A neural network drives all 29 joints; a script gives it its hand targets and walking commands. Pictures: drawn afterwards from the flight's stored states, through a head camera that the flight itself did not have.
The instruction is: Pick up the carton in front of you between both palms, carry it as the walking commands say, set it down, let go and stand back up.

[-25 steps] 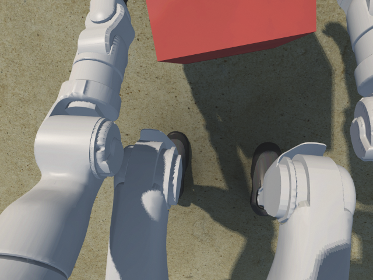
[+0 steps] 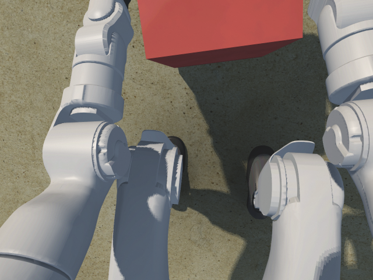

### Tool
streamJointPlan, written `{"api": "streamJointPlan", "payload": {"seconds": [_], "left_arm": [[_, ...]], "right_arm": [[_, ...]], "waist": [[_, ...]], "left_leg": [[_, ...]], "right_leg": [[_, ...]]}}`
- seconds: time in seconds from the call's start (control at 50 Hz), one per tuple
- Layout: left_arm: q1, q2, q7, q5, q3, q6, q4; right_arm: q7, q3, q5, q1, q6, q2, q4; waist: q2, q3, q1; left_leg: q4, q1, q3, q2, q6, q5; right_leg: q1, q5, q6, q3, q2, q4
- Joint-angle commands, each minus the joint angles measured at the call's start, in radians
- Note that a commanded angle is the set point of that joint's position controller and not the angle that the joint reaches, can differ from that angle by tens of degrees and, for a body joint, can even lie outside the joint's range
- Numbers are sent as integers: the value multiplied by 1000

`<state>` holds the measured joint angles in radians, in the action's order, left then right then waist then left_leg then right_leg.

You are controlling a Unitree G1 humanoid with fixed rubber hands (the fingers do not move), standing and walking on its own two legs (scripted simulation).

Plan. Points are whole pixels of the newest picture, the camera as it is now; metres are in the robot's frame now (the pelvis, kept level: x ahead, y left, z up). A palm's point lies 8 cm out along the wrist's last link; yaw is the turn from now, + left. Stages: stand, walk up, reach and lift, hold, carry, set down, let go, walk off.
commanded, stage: reach and lift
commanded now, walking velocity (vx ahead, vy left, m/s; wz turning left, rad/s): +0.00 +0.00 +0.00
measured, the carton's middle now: out of the picture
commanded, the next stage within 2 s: none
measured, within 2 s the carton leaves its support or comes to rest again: neither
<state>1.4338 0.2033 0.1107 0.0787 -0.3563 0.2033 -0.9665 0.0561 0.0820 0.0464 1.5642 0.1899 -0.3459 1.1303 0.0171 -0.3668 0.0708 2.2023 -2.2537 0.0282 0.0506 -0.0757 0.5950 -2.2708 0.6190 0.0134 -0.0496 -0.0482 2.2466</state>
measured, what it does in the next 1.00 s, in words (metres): rises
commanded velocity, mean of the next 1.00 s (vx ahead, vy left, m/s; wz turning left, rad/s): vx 0.00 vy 0.00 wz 0.00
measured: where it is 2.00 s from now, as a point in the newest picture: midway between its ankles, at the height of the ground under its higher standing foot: (213, 187)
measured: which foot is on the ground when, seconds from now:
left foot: down 0.00-1.00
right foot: down 0.00-1.00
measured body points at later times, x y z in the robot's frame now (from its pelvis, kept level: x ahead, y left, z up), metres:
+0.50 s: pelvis -0.02 +0.01 +0.10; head +0.26 -0.01 +0.45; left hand +0.50 +0.16 +0.02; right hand +0.53 -0.14 +0.03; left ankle +0.11 +0.14 -0.33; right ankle +0.10 -0.12 -0.33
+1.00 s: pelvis +0.02 +0.01 +0.22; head +0.22 -0.01 +0.62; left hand +0.47 +0.16 +0.17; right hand +0.48 -0.15 +0.17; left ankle +0.11 +0.14 -0.33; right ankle +0.10 -0.12 -0.33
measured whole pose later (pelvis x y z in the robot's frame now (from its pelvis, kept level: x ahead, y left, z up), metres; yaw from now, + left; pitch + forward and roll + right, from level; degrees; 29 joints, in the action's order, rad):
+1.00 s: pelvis +0.02 +0.01 +0.22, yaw -3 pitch +37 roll +1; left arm 0.80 -0.07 0.07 -0.20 -0.47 0.38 -0.60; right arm 0.04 0.38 -0.21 0.86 0.38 0.03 0.69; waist -0.01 0.22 0.04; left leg 1.47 -1.64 0.10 0.09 -0.06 0.48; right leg -1.64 0.49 0.05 -0.11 -0.11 1.48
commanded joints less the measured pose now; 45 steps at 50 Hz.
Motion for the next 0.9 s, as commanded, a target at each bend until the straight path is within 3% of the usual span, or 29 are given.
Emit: {"api": "streamJointPlan", "payload": {"seconds": [0.0,0.06,0.12,0.18,0.28,0.36,0.44,0.52,0.66,0.76,0.88], "left_arm": [[597,-1010,-271,121,383,-1,262],[612,-1047,-263,141,444,27,379],[607,-1078,-261,128,498,63,460],[552,-1100,-258,79,493,96,457],[435,-1126,-283,-80,316,141,257],[435,-1123,-294,-160,229,151,208],[448,-1147,-302,-185,221,159,213],[434,-1193,-313,-175,262,176,238],[335,-1278,-328,-116,389,197,312],[223,-1310,-332,-89,455,199,333],[89,-1335,-329,-92,480,184,312]], "right_arm": [[-253,-270,122,496,-18,1053,-308],[-224,-335,152,521,6,1130,-464],[-200,-358,125,461,52,1227,-536],[-198,-315,72,358,98,1276,-475],[-232,-116,-80,245,136,1269,-249],[-245,-2,-155,257,139,1244,-201],[-253,37,-183,266,144,1250,-202],[-262,14,-175,255,160,1289,-235],[-277,-125,-105,181,185,1393,-363],[-273,-203,-74,90,187,1438,-421],[-262,-223,-79,-33,173,1464,-424]], "waist": [[-122,1448,10],[-153,1742,18],[-154,1918,24],[-128,1795,26],[-125,1387,21],[-104,1344,14],[-74,1401,-1],[-51,1502,-14],[-55,1653,-12],[-72,1622,-13],[-69,1501,-24]], "left_leg": [[-123,634,-137,77,43,-575],[-144,691,-149,87,34,-649],[-191,691,-166,101,21,-628],[-267,655,-168,108,18,-514],[-400,546,-154,107,36,-241],[-482,571,-145,109,43,-175],[-543,634,-142,112,42,-162],[-596,721,-144,116,38,-178],[-672,887,-139,119,30,-300],[-734,960,-121,121,28,-347],[-832,1044,-95,123,29,-344]], "right_leg": [[699,-552,-17,97,-72,-170],[888,-682,-10,101,-84,-184],[985,-710,3,105,-99,-225],[890,-570,10,110,-113,-307],[623,-240,3,129,-118,-457],[595,-160,-8,130,-121,-532],[650,-147,-12,128,-122,-595],[741,-169,-10,131,-124,-647],[923,-295,10,130,-130,-721],[1015,-348,20,117,-132,-784],[1092,-349,21,97,-132,-885]]}}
